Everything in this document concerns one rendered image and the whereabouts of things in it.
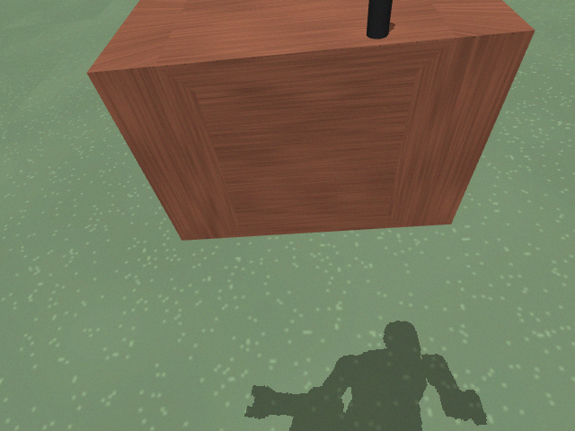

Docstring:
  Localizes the can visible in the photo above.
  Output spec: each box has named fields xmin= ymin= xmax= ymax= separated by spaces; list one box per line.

xmin=367 ymin=0 xmax=393 ymax=40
